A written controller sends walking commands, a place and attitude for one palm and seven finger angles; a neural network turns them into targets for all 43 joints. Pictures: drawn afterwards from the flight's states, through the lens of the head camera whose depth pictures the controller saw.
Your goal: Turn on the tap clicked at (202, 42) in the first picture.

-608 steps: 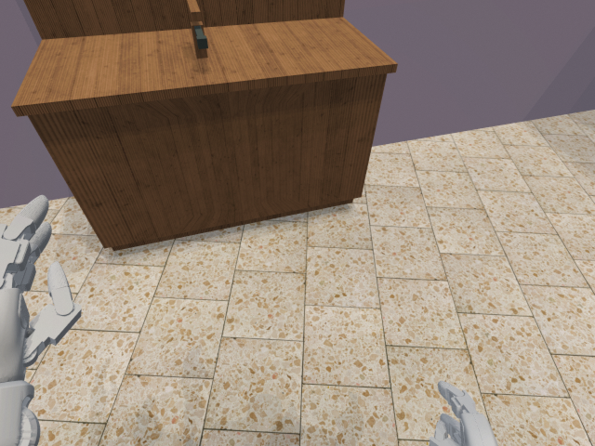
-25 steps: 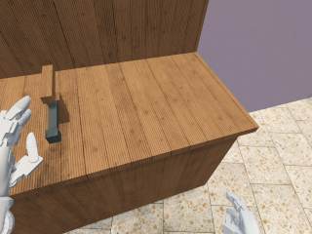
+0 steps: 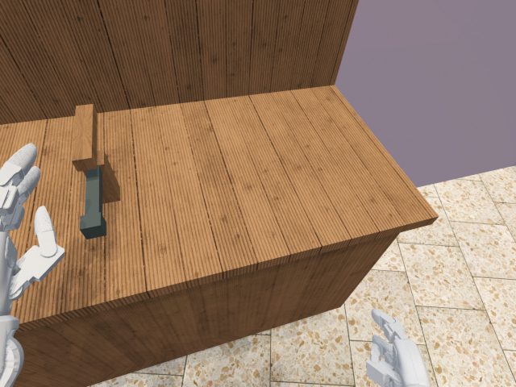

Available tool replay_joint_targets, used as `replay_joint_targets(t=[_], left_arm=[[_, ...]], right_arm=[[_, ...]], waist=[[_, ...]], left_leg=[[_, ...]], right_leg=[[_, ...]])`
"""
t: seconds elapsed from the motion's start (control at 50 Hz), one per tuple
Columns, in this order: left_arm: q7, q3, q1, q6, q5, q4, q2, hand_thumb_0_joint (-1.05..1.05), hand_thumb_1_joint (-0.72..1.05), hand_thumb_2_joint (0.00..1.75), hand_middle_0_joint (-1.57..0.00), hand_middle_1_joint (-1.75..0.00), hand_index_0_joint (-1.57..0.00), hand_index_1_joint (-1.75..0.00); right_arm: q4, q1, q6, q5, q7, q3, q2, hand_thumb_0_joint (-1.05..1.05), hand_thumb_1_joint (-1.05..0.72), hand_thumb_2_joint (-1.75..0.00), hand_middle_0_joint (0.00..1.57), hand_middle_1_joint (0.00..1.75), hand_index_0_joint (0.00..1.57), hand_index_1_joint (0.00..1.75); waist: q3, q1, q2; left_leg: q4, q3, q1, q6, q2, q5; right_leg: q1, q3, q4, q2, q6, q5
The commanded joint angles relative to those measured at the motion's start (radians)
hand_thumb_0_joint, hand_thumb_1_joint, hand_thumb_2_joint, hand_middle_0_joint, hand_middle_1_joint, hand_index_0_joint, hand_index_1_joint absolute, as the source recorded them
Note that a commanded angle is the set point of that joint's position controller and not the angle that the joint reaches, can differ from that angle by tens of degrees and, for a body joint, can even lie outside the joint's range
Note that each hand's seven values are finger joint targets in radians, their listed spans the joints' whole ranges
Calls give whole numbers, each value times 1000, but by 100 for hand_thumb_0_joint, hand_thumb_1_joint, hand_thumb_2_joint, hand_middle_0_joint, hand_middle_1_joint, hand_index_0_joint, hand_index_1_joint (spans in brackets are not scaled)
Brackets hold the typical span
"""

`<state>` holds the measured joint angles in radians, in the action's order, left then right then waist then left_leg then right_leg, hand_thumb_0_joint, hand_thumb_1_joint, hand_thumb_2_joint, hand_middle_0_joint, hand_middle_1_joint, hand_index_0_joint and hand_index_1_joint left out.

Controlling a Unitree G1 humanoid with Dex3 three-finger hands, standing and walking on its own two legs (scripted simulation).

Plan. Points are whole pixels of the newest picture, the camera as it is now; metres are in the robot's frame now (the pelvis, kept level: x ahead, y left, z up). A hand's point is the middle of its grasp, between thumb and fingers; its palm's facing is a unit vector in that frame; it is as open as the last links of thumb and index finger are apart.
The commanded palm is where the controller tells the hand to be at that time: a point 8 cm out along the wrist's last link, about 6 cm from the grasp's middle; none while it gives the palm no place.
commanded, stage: come to a stop and stand still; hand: left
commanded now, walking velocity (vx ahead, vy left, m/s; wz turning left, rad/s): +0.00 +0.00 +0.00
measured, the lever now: (93, 225) +0.31 +0.28 +0.06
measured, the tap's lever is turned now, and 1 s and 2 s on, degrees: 0 0 0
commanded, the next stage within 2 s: look again from close up in 0.04 s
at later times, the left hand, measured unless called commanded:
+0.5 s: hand (62, 255) +0.22 +0.25 +0.15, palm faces +0.39 -0.85 -0.36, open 7.4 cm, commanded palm +0.16 +0.28 +0.17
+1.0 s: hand (52, 296) +0.17 +0.24 +0.15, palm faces +0.57 -0.77 -0.29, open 7.4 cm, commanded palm +0.13 +0.26 +0.16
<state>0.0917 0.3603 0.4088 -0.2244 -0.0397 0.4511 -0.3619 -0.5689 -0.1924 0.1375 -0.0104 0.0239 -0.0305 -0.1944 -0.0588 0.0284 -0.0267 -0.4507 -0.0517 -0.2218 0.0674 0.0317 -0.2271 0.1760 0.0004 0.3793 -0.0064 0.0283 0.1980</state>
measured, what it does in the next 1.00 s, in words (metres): shifts its weight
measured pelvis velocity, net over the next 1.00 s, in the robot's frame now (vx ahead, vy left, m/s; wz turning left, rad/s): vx -0.03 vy -0.06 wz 0.08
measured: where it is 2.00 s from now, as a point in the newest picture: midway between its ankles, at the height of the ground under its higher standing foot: outside the picture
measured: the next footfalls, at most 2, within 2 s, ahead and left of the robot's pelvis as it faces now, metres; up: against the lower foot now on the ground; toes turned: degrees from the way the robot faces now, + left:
none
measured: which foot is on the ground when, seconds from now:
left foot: down 0.00-1.00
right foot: down 0.00-1.00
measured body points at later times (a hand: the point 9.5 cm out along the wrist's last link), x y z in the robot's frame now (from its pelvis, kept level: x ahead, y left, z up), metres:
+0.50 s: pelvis +0.00 -0.01 +0.00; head +0.02 +0.01 +0.45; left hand +0.19 +0.29 +0.17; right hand +0.18 -0.23 -0.07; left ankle +0.01 +0.07 -0.74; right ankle +0.00 -0.14 -0.74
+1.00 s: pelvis -0.03 -0.06 -0.02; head -0.03 -0.07 +0.43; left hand +0.14 +0.28 +0.16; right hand +0.20 -0.26 -0.10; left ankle +0.01 +0.07 -0.74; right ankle +0.00 -0.14 -0.74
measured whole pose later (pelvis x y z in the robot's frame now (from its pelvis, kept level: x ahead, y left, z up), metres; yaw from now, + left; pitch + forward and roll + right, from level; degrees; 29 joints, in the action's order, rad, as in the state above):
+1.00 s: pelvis -0.03 -0.06 -0.02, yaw +4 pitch -1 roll +0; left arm 0.10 0.38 0.26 -0.09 -0.11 0.28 -0.36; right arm -0.67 -0.15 0.14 -0.01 0.06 -0.05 -0.24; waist 0.01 0.08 0.02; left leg -0.68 0.04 -0.37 0.00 0.00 -0.29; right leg 0.32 -0.11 0.67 0.02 -0.06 0.33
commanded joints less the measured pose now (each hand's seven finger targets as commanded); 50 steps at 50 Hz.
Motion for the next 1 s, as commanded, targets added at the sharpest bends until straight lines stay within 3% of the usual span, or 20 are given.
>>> replay_joint_targets(t=[0.0, 0.22, 0.5, 0.52, 0.54, 0.56, 0.58, 0.6, 0.62, 0.68, 0.7, 0.72, 0.74, 0.76, 0.8, 0.82, 0.84, 0.9, 0.94, 0.98], left_arm=[[17, 89, -65, -61, -9, 217, -152, 0, 90, 90, -20, -30, -20, -30], [30, 110, -67, -45, -7, 233, -180, 0, 90, 90, -20, -30, -20, -30], [28, 84, -54, -43, -12, 217, -157, 0, 90, 90, -20, -30, -20, -30], [52, 332, -1002, -203, 43, 624, -972, 0, 90, 90, -20, -30, -20, -30], [4, 309, -613, 18, 121, -15, -446, 0, 90, 90, -20, -30, -20, -30], [-27, 79, -402, 110, -27, -108, -233, 0, 90, 90, -20, -30, -20, -30], [-74, 111, -374, 152, -81, 29, -153, 0, 90, 90, -20, -30, -20, -30], [-106, 109, -239, 213, -131, 26, -171, 0, 90, 90, -20, -30, -20, -30], [-129, 19, -122, 274, -151, -13, -50, 0, 90, 90, -20, -30, -20, -30], [-131, 14, -108, 311, -66, 113, -134, 0, 90, 90, -20, -30, -20, -30], [-114, 51, -109, 288, -53, 122, -166, 0, 90, 90, -20, -30, -20, -30], [-80, 139, -125, 247, -48, 172, -249, 0, 90, 90, -20, -30, -20, -30], [-60, 140, -171, 196, -45, 230, -243, 0, 90, 90, -20, -30, -20, -30], [-33, 173, -179, 146, -58, 200, -245, 0, 90, 90, -20, -30, -20, -30], [12, 194, -223, 47, -74, 220, -253, 0, 90, 90, -20, -30, -20, -30], [36, 229, -264, 22, -66, 224, -308, 0, 90, 90, -20, -30, -20, -30], [46, 170, -311, 10, -59, 190, -248, 0, 90, 90, -20, -30, -20, -30], [31, 112, -346, 37, -64, 39, -220, 0, 90, 90, -20, -30, -20, -30], [-2, 47, -404, 85, -71, 10, -203, 0, 90, 90, -20, -30, -20, -30], [-34, 42, -408, 139, -84, -27, -230, 0, 90, 90, -20, -30, -20, -30]], right_arm=[[154, 72, 48, -5, 9, 65, -131, 0, -90, -90, 20, 30, 20, 30], [154, 99, 32, -8, 19, 62, -130, 0, -90, -90, 20, 30, 20, 30], [155, 83, 29, -7, 21, 67, -132, 0, -90, -90, 20, 30, 20, 30], [288, -79, 5, -73, 97, -132, -195, 0, -90, -90, 20, 30, 20, 30], [108, 54, 28, 61, 78, 72, -140, 0, -90, -90, 20, 30, 20, 30], [135, 44, 41, 26, 10, 53, -168, 0, -90, -90, 20, 30, 20, 30], [105, 43, 52, 27, -1, 77, -208, 0, -90, -90, 20, 30, 20, 30], [99, 63, 54, 8, 2, 79, -207, 0, -90, -90, 20, 30, 20, 30], [100, 119, 53, -17, -17, 50, -180, 0, -90, -90, 20, 30, 20, 30], [121, 166, 34, -9, -36, 42, -195, 0, -90, -90, 20, 30, 20, 30], [128, 174, 28, -5, -30, 44, -192, 0, -90, -90, 20, 30, 20, 30], [124, 192, 25, -9, -21, 43, -187, 0, -90, -90, 20, 30, 20, 30], [143, 196, 29, 9, -15, 43, -172, 0, -90, -90, 20, 30, 20, 30], [128, 194, 34, 13, -6, 41, -160, 0, -90, -90, 20, 30, 20, 30], [110, 185, 46, 18, 7, 42, -146, 0, -90, -90, 20, 30, 20, 30], [91, 178, 50, 13, 13, 39, -143, 0, -90, -90, 20, 30, 20, 30], [89, 174, 57, 16, 14, 36, -134, 0, -90, -90, 20, 30, 20, 30], [60, 183, 64, 6, 34, 32, -152, 0, -90, -90, 20, 30, 20, 30], [63, 197, 70, -2, 50, 25, -158, 0, -90, -90, 20, 30, 20, 30], [60, 205, 70, -5, 71, 28, -162, 0, -90, -90, 20, 30, 20, 30]], waist=[[185, -2, 95], [168, -1, 91], [166, -5, 81], [105, -72, 360], [327, 74, 212], [265, 19, 162], [389, 41, 122], [385, 66, 120], [317, 66, 134], [160, 57, 66], [144, 44, 31], [156, 44, 26], [212, 45, 40], [196, 38, 28], [213, 39, 81], [196, 39, 146], [200, 25, 184], [126, 0, 147], [121, -6, 131], [125, 6, 81]], left_leg=[[92, 96, 61, -71, -114, 230], [103, 99, 48, -68, -103, 176], [116, 107, 39, -56, -106, 110], [93, 154, -220, -15, -79, -29], [41, 113, 119, -114, -70, 282], [41, 141, 183, -164, -75, 546], [-3, 118, 318, -156, -88, 644], [-11, 103, 332, -140, -85, 684], [-9, 95, 304, -144, -85, 674], [5, 92, 94, -105, -72, 346], [6, 90, 47, -87, -62, 215], [2, 82, 34, -79, -56, 149], [-8, 84, 27, -72, -41, 104], [-23, 87, 9, -69, -40, 57], [-48, 84, -6, -63, -32, -18], [-51, 82, -21, -63, -29, -81], [-57, 84, -31, -60, -19, -128], [-88, 85, -93, -45, -10, -268], [-105, 78, -100, -39, -3, -254], [-147, 74, -124, -43, -9, -209]], right_leg=[[-70, 15, -5, -24, -36, -197], [-75, 21, -28, -27, -39, -192], [-79, 29, -42, -34, -39, -163], [-125, 18, 117, 45, 33, 65], [-50, -47, 142, 26, -84, -38], [80, -106, 108, 50, -84, -71], [96, -87, 108, 53, -64, -137], [74, -87, 109, 41, -60, -146], [98, -96, 120, 49, -56, -121], [119, -126, 118, 34, -58, -116], [125, -126, 120, 37, -57, -80], [118, -116, 123, 46, -58, -54], [127, -108, 131, 44, -57, -13], [150, -106, 139, 50, -53, 27], [179, -91, 150, 48, -49, 89], [197, -75, 146, 44, -49, 128], [211, -69, 147, 35, -50, 158], [253, -36, 114, 11, -43, 272], [251, -5, 81, -7, -42, 316], [224, 68, 30, -41, -38, 410]])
